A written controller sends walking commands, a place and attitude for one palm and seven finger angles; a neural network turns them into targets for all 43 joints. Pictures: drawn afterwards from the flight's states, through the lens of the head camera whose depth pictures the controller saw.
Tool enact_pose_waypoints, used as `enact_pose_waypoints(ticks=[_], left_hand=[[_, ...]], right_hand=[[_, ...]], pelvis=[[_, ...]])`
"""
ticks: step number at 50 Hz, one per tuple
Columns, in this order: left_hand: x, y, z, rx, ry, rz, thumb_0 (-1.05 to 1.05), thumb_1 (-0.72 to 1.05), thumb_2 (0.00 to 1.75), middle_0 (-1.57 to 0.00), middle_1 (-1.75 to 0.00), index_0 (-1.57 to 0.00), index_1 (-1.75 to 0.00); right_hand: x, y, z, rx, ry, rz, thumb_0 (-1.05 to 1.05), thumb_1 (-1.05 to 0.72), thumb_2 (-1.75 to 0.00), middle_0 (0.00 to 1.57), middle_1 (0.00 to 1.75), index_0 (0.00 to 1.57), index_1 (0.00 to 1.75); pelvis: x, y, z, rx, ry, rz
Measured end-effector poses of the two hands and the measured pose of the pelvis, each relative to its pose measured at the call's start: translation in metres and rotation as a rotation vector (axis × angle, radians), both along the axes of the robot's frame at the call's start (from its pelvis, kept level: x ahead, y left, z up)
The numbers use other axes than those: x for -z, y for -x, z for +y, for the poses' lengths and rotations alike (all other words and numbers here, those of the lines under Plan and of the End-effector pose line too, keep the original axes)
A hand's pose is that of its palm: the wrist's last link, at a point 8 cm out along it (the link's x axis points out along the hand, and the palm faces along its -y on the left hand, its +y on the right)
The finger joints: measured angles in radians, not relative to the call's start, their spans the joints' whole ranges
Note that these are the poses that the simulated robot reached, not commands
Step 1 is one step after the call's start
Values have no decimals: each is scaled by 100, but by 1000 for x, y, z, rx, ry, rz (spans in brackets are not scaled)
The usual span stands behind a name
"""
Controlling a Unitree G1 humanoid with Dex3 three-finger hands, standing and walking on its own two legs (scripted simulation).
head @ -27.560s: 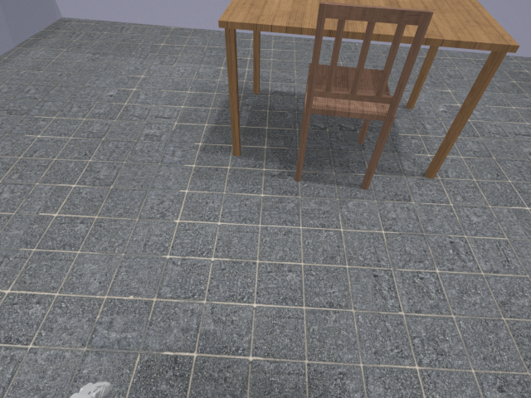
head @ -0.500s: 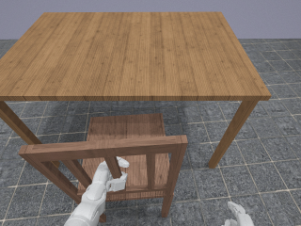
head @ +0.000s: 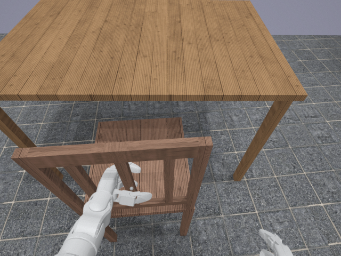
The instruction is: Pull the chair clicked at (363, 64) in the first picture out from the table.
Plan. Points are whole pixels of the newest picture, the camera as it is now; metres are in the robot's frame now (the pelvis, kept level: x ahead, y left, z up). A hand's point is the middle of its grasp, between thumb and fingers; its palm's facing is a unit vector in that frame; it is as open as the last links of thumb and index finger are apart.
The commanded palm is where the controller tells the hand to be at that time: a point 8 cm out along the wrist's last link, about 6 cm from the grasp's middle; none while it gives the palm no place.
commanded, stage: open the thumb and straighten the fingers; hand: left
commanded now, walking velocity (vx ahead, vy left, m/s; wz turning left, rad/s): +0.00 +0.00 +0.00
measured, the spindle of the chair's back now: (129, 184) +0.31 +0.11 -0.06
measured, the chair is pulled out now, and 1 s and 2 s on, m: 0.17 0.17 0.17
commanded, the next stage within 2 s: draw the fingers out of the gap in 0.44 s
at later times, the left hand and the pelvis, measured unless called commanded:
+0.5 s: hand (130, 189) +0.30 +0.11 -0.06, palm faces -0.11 -0.98 -0.15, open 17.2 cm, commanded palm +0.28 +0.16 -0.03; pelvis -0.02 -0.01 -0.02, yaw +1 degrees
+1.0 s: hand (124, 219) +0.22 +0.12 -0.06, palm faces -0.11 -0.98 -0.15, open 17.5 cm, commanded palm +0.20 +0.17 -0.04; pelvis -0.01 -0.01 -0.03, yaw +2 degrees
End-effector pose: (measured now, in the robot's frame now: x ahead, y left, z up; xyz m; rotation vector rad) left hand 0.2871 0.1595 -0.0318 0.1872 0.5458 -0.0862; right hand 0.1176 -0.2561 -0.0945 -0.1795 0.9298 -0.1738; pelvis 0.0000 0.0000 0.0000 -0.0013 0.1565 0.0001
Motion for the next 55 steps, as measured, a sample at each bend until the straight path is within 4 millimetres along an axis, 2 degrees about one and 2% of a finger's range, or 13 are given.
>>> enact_pose_waypoints(ticks=[4,9,14,19,24,32,42,48,55], left_hand=[[4,-1,4,-15,-14,26,1,-25,35,-38,-123,-44,-128],[3,-5,1,-9,-10,23,0,-43,26,-32,-98,-34,-101],[2,-10,-3,-18,10,18,-1,-50,22,-22,-66,-23,-68],[9,-5,0,-21,-7,41,-1,-53,21,-12,-34,-12,-35],[9,-1,3,-30,-6,33,-1,-54,21,-5,-14,-5,-15],[14,1,4,-27,7,38,-1,-54,21,-1,-3,-1,-3],[20,50,9,-33,2,59,-1,-54,21,-1,0,0,-1],[15,69,12,-35,-6,44,-2,-54,21,-1,0,0,-1],[11,93,3,-17,13,54,-1,-54,21,0,0,0,-1]], right_hand=[[9,5,4,-9,-8,-4,1,-90,-90,20,30,20,30],[19,10,10,-19,-19,-12,1,-90,-90,20,30,20,30],[24,14,12,-25,-25,-14,1,-90,-90,20,30,20,30],[24,18,7,-24,-19,-19,1,-90,-90,20,30,20,30],[23,18,0,-22,1,-25,1,-90,-90,20,30,20,30],[20,12,-7,-27,20,-41,1,-90,-90,20,30,20,30],[13,-12,-1,-57,13,-108,1,-90,-90,20,30,20,30],[8,-33,9,-94,13,-171,1,-90,-90,20,30,20,30],[0,-50,21,-128,0,-245,1,-90,-90,20,30,20,30]], pelvis=[[7,8,0,-4,-2,7],[13,15,0,-7,-3,13],[17,19,-2,-5,-8,24],[19,21,-5,-4,-8,30],[20,22,-7,-7,-7,31],[23,20,-10,-10,-7,46],[24,10,-10,-17,-3,41],[26,8,-9,-33,5,38],[28,4,-6,-41,8,37]])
